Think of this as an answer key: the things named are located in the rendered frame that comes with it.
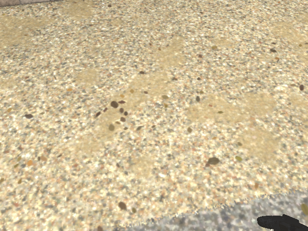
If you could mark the right robot hand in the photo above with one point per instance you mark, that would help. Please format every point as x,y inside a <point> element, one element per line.
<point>281,223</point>

